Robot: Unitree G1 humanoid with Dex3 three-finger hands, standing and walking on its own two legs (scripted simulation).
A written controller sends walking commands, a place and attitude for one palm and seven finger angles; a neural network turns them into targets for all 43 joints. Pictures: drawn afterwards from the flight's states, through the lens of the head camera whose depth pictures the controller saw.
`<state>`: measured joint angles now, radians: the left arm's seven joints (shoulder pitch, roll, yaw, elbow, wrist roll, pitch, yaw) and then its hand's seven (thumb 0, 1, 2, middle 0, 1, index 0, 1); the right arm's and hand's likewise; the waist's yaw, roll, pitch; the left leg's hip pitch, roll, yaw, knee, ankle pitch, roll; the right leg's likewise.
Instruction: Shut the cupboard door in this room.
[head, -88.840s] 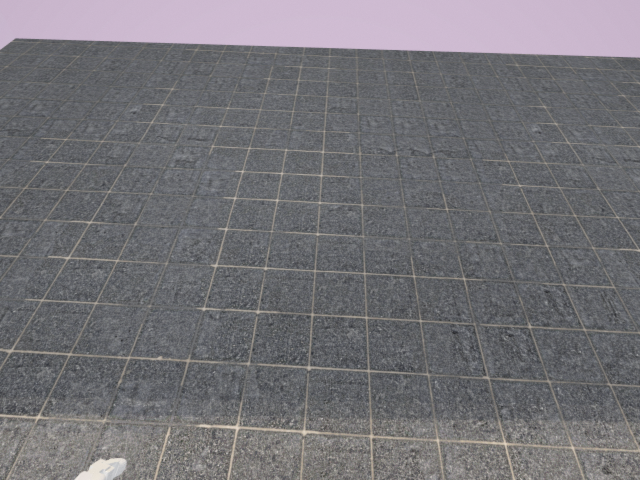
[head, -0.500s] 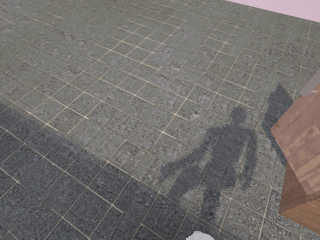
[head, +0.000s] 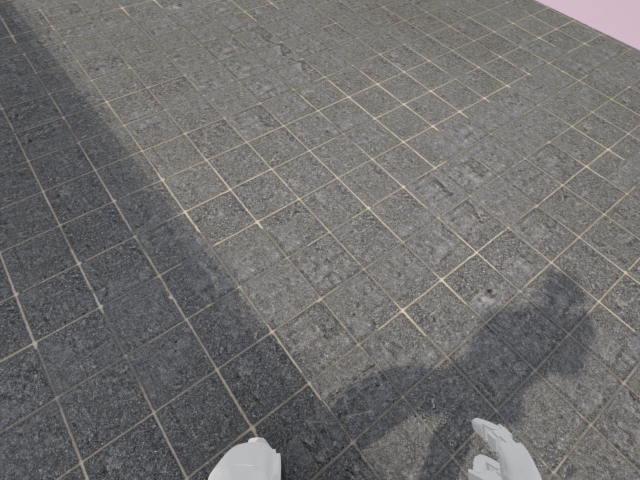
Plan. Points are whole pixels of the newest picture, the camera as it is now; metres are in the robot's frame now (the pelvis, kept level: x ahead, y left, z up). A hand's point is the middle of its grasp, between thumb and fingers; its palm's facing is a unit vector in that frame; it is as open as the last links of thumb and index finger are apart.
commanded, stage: walk to a spot facing it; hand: left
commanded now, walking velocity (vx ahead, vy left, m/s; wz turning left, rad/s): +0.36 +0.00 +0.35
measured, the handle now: out of the picture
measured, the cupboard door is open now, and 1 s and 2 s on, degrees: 37 37 37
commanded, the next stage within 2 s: turn to face it in 0.32 s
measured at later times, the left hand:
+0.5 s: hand (230, 339) +0.31 +0.16 -0.12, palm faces +0.18 -0.96 -0.22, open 7.4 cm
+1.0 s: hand (230, 296) +0.39 +0.18 -0.15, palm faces +0.04 -0.97 -0.24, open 7.4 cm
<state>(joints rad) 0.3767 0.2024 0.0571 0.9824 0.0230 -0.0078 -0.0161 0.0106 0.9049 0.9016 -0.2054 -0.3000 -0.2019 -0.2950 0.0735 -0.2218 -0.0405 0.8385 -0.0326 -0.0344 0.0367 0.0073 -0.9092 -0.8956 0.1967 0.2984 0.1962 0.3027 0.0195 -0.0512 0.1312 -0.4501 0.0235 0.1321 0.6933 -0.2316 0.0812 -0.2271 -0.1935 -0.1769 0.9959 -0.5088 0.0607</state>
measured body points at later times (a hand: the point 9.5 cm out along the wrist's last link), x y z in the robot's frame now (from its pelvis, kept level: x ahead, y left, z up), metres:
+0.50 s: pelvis +0.22 -0.04 +0.02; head +0.27 -0.05 +0.47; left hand +0.30 +0.21 -0.10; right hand +0.25 -0.28 -0.14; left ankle +0.12 +0.08 -0.62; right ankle +0.26 -0.13 -0.71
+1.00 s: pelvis +0.33 -0.03 +0.01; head +0.37 -0.03 +0.46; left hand +0.39 +0.23 -0.13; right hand +0.42 -0.26 -0.14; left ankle +0.31 +0.10 -0.71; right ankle +0.34 -0.14 -0.71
